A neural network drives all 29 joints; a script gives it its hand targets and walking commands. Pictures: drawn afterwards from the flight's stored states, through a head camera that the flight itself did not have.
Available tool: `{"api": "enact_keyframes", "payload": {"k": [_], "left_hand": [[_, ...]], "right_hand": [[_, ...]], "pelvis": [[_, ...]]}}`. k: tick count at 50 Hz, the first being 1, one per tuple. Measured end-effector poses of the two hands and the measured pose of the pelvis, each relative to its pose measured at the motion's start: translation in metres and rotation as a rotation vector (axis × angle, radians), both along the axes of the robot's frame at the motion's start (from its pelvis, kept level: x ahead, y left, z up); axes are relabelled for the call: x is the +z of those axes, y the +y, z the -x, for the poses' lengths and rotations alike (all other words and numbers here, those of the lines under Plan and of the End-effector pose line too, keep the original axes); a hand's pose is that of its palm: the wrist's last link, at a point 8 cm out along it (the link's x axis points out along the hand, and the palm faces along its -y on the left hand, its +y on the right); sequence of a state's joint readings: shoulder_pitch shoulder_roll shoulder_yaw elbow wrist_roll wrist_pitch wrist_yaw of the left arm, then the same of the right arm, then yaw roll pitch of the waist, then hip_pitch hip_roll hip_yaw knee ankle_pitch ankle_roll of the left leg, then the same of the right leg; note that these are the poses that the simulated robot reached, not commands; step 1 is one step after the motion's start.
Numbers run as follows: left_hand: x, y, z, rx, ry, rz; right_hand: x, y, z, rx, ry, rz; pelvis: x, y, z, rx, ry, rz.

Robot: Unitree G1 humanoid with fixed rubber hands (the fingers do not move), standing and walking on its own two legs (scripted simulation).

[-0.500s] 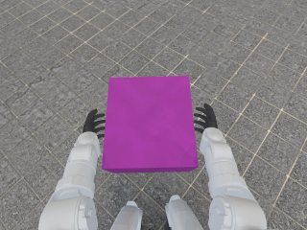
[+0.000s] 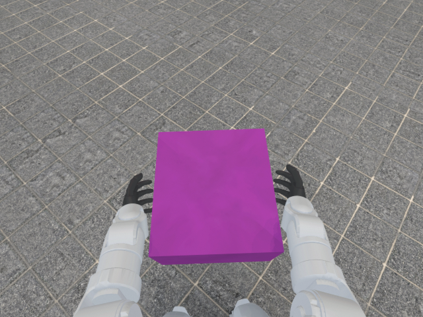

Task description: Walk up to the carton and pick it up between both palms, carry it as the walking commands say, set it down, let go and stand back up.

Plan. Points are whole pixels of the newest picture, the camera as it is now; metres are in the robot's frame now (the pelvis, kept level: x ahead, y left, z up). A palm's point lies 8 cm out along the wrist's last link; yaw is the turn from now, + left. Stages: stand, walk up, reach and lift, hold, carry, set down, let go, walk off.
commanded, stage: reach and lift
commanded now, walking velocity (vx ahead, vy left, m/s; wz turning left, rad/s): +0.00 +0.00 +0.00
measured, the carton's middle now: (213, 196) +0.39 -0.03 -0.11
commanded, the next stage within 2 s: hold in 1.92 s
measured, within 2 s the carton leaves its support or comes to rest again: neither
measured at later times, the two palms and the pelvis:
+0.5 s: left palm (127, 201) +0.32 +0.13 +0.04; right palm (314, 195) +0.31 -0.20 +0.04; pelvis +0.01 -0.03 +0.03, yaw -1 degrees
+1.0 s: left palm (112, 191) +0.31 +0.14 +0.10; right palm (327, 187) +0.29 -0.20 +0.10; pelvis +0.01 -0.01 +0.04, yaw -1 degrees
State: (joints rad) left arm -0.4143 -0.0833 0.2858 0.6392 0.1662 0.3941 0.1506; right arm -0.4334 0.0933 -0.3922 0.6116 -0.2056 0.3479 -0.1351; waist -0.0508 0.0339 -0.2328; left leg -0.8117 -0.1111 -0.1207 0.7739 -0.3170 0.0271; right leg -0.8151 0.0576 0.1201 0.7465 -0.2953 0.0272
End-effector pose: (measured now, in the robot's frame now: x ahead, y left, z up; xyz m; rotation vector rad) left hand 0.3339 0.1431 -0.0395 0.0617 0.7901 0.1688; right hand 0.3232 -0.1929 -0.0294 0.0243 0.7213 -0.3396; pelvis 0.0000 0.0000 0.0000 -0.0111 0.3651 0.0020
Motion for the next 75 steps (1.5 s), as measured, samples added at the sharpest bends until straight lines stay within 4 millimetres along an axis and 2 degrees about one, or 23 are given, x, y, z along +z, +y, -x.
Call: {"api": "enact_keyframes", "payload": {"k": [7, 15, 23, 32, 42, 49, 55, 61, 66, 75], "left_hand": [[0.024, -0.009, -0.001, -0.023, -0.042, 0.004], [0.055, -0.017, 0.001, -0.059, -0.058, -0.018], [0.077, -0.015, 0.013, -0.019, -0.047, -0.045], [0.091, 0.001, 0.028, 0.018, -0.058, -0.026], [0.123, -0.003, 0.026, -0.035, -0.087, -0.040], [0.137, -0.004, 0.024, -0.052, -0.089, -0.050], [0.128, 0.005, 0.029, -0.042, -0.059, -0.022], [0.117, 0.009, 0.036, -0.015, -0.040, -0.025], [0.122, 0.008, 0.037, 0.025, -0.046, -0.047], [0.134, 0.011, 0.037, 0.054, -0.077, -0.049]], "right_hand": [[0.026, -0.013, 0.004, 0.025, -0.041, -0.031], [0.043, -0.025, 0.020, 0.049, -0.057, -0.089], [0.061, -0.014, 0.020, -0.010, -0.039, -0.037], [0.087, 0.000, 0.018, 0.033, -0.048, -0.014], [0.112, -0.004, 0.034, -0.001, -0.078, -0.030], [0.128, -0.005, 0.033, 0.015, -0.075, -0.001], [0.131, -0.002, 0.029, 0.104, -0.044, 0.001], [0.123, 0.001, 0.024, 0.152, -0.023, 0.014], [0.117, 0.007, 0.019, 0.087, -0.033, 0.028], [0.115, 0.008, 0.021, 0.110, -0.061, -0.024]], "pelvis": [[0.013, 0.002, -0.011, -0.013, -0.049, 0.000], [0.027, -0.009, -0.015, -0.024, -0.162, -0.010], [0.032, -0.024, -0.014, -0.020, -0.237, -0.015], [0.037, -0.036, -0.010, 0.004, -0.293, -0.014], [0.040, -0.022, -0.008, 0.003, -0.405, -0.002], [0.042, -0.010, -0.005, -0.022, -0.431, -0.004], [0.043, -0.008, -0.004, -0.025, -0.440, -0.005], [0.043, -0.009, -0.005, -0.021, -0.433, -0.006], [0.044, -0.011, -0.009, -0.012, -0.421, -0.007], [0.046, -0.024, -0.020, -0.004, -0.430, -0.013]]}}
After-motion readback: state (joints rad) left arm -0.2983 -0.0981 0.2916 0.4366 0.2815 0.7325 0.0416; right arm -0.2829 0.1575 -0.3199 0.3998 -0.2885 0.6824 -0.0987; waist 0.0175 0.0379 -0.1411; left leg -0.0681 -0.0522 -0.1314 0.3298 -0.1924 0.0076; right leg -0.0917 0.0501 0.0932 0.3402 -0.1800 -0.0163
